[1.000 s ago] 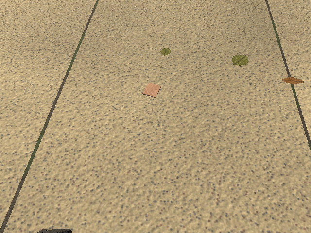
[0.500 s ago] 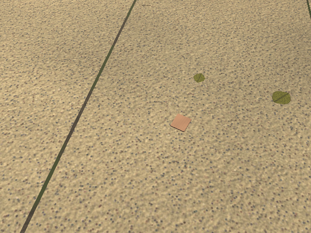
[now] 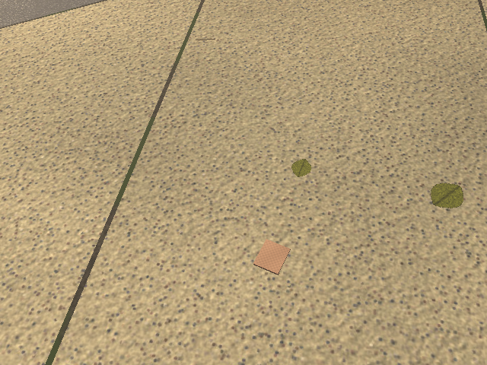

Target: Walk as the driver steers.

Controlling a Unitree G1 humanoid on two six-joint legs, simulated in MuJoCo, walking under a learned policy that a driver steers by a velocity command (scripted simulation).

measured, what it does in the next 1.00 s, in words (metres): walks ahead, turning right: left foot, then right foot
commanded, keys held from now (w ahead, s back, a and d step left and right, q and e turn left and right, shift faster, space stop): w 0.24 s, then w+e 0.76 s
